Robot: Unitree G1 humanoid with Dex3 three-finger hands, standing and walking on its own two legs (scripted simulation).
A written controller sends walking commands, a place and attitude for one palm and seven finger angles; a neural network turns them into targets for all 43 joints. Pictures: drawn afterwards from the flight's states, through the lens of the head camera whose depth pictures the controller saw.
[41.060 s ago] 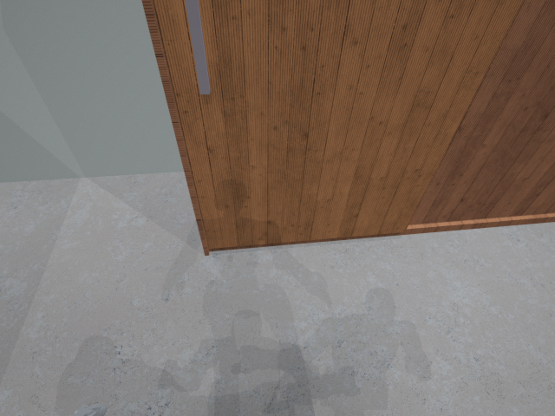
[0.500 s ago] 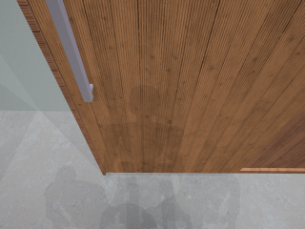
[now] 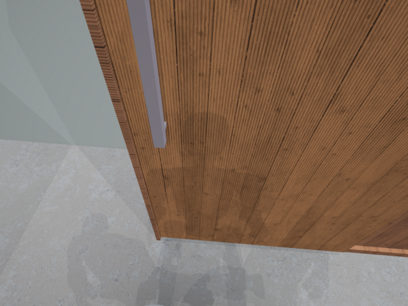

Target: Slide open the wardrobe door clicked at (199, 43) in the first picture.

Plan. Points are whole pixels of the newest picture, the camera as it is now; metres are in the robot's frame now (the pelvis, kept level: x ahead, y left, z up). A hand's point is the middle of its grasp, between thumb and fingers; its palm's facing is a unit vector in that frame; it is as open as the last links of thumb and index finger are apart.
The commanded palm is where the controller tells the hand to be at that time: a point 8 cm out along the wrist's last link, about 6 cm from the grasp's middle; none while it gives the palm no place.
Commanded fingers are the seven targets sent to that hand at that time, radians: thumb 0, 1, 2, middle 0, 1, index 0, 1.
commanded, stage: come to a stop and stand still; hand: left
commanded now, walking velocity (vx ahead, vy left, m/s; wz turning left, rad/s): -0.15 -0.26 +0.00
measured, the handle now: (153, 73) +0.45 +0.15 +0.22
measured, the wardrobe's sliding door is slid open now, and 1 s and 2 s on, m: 0.00 0.00 0.00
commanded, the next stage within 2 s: look again from close up in 1.42 s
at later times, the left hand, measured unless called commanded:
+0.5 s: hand out of the picture +0.05 +0.21 -0.17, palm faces +0.01 -0.98 -0.18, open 7.3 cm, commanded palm none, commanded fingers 0.00 0.90 0.90 -0.20 -0.30 -0.20 -0.30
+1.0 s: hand out of the picture +0.01 +0.30 -0.15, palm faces -0.01 -0.95 -0.32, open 7.4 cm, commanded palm none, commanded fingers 0.00 0.90 0.90 -0.20 -0.30 -0.20 -0.30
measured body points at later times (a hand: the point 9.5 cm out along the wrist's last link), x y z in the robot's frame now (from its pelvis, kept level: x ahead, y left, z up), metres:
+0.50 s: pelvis +0.00 +0.03 +0.01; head +0.02 +0.05 +0.46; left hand +0.05 +0.26 -0.15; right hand +0.04 -0.21 -0.14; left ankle +0.01 +0.14 -0.72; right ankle +0.01 -0.08 -0.72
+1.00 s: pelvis -0.03 +0.07 +0.01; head -0.05 +0.07 +0.46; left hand +0.01 +0.35 -0.12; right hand +0.03 -0.19 -0.13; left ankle +0.01 +0.14 -0.72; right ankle +0.01 -0.08 -0.72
